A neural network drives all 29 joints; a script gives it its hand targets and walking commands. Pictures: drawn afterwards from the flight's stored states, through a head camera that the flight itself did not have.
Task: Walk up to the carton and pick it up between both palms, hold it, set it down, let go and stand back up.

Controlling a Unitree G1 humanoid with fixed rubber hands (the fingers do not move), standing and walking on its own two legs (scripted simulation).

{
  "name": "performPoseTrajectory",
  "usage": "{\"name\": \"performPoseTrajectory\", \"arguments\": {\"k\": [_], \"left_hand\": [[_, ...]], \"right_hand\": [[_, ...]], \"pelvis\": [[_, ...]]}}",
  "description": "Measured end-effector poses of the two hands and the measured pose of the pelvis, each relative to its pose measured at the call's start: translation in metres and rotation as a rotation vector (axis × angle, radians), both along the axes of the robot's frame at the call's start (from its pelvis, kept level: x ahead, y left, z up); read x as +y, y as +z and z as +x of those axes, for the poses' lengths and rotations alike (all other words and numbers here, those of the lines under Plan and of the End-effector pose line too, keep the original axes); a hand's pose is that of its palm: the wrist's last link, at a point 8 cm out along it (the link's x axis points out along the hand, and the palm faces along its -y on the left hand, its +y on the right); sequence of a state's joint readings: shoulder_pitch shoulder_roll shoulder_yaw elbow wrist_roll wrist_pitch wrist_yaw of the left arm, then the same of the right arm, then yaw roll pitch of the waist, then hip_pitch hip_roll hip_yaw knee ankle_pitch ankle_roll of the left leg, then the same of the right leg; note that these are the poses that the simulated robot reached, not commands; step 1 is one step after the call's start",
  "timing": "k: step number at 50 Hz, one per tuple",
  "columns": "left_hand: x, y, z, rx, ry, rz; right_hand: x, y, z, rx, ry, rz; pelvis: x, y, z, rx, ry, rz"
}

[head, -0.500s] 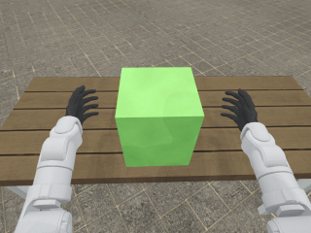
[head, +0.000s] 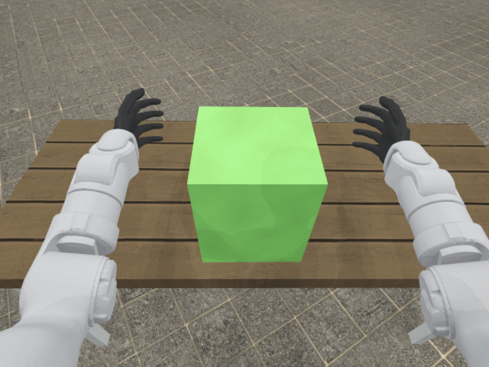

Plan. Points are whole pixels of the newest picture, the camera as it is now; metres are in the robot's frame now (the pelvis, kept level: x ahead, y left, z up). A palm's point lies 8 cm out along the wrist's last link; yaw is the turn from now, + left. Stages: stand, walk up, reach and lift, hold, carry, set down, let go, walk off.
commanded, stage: reach and lift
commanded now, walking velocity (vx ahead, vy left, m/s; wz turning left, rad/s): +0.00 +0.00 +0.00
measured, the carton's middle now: (252, 188) +0.45 +0.05 +0.02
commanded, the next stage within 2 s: none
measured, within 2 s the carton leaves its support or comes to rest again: neither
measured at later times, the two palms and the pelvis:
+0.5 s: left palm (142, 174) +0.41 +0.25 +0.08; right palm (361, 173) +0.45 -0.15 +0.09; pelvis +0.00 +0.00 -0.01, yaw +1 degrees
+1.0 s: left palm (162, 184) +0.42 +0.22 +0.05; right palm (355, 182) +0.45 -0.15 +0.06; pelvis -0.02 +0.00 -0.03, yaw +0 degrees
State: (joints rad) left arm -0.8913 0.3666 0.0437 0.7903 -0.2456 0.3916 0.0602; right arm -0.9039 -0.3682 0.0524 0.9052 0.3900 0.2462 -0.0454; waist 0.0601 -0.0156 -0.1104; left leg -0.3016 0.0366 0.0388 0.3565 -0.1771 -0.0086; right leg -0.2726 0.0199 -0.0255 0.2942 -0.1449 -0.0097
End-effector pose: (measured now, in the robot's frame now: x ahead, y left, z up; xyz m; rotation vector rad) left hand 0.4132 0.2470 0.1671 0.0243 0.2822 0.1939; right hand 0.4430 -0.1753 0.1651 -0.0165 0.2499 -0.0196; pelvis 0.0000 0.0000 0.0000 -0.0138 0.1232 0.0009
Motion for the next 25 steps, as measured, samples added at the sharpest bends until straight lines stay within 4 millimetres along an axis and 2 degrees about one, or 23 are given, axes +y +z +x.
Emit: {"name": "performPoseTrajectory", "arguments": {"k": [6, 11, 14, 22, 25], "left_hand": [[-0.003, 0.006, 0.012, -0.009, 0.003, 0.002], [-0.004, -0.003, 0.018, -0.010, 0.003, 0.007], [-0.004, -0.017, 0.018, -0.012, 0.000, 0.010], [-0.003, -0.073, 0.004, 0.006, 0.015, 0.003], [-0.001, -0.088, 0.000, 0.010, 0.033, -0.001]], "right_hand": [[0.004, 0.007, 0.011, 0.003, -0.003, -0.006], [0.009, 0.001, 0.017, 0.014, -0.004, -0.018], [0.013, -0.012, 0.017, 0.019, 0.000, -0.028], [0.023, -0.061, 0.009, 0.030, 0.023, -0.033], [0.026, -0.075, 0.007, 0.033, 0.026, -0.031]], "pelvis": [[-0.001, -0.001, 0.000, 0.020, 0.002, -0.001], [-0.002, -0.001, 0.001, 0.030, 0.004, -0.001], [-0.003, -0.002, 0.002, 0.037, 0.005, -0.002], [-0.003, -0.005, 0.001, 0.087, 0.008, -0.005], [-0.003, -0.008, -0.001, 0.121, 0.010, -0.006]]}}
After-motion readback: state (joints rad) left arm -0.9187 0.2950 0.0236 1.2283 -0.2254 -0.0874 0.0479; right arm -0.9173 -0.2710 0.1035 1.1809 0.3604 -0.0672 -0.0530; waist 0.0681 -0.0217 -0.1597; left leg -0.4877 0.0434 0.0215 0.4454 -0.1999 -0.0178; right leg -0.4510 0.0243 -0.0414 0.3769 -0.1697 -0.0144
